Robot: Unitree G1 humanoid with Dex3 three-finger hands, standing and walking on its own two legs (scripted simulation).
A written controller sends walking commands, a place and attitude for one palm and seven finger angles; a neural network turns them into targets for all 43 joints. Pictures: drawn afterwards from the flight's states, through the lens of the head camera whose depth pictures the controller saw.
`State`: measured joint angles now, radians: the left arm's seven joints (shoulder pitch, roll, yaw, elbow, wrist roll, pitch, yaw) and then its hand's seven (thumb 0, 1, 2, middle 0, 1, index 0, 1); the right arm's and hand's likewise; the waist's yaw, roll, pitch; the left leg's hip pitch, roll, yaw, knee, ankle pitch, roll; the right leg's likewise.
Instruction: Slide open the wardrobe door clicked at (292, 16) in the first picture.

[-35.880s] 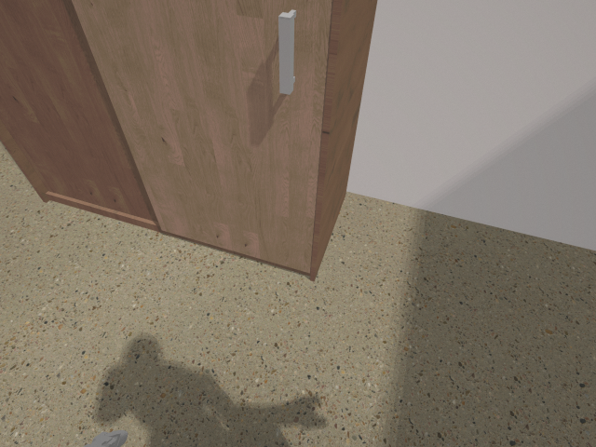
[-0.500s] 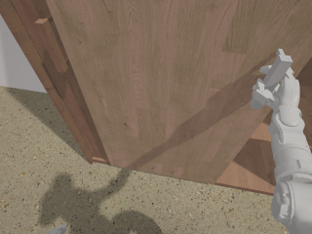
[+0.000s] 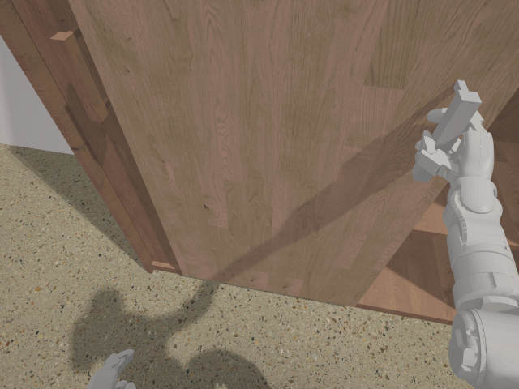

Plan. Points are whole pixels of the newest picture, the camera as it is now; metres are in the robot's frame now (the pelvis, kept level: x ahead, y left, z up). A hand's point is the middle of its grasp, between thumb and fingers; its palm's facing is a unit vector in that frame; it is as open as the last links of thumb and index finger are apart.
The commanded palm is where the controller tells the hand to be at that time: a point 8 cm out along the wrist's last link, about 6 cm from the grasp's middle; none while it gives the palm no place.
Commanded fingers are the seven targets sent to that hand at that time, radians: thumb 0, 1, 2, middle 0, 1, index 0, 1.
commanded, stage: stop walking and hold the door there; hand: right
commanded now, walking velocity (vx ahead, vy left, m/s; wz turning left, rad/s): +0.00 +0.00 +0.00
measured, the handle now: (439, 133) +0.49 -0.25 +0.14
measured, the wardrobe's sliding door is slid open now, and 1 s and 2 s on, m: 0.51 0.51 0.51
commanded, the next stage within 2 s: loosen the grip on the handle in 0.22 s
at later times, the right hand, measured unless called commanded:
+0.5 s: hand (435, 147) +0.45 -0.23 +0.15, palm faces +0.28 +0.96 -0.09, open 6.9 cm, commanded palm +0.41 -0.26 +0.15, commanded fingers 0.00 0.31 -0.32 0.45 1.40 0.45 1.40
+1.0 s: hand (427, 153) +0.45 -0.23 +0.13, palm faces +0.26 +0.96 -0.14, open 13.4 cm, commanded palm +0.42 -0.27 +0.15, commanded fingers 0.00 0.55 -0.20 0.25 1.15 0.25 1.15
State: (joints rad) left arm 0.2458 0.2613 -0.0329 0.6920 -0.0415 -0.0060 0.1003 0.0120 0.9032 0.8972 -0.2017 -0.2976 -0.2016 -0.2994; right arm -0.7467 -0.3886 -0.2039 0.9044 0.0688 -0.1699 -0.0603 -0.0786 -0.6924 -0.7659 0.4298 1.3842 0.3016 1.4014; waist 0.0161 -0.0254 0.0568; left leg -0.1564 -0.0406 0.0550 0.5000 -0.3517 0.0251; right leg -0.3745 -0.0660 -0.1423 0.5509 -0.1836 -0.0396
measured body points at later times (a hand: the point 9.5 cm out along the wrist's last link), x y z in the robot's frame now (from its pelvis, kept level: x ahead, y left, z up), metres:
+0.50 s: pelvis -0.02 +0.01 -0.01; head +0.01 -0.02 +0.44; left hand +0.06 +0.27 -0.10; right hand +0.43 -0.28 +0.16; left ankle -0.05 +0.10 -0.73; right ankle +0.07 -0.10 -0.73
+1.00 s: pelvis -0.02 +0.00 -0.01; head +0.02 -0.01 +0.43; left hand -0.01 +0.27 -0.13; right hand +0.43 -0.27 +0.14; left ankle -0.05 +0.10 -0.73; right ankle +0.07 -0.09 -0.73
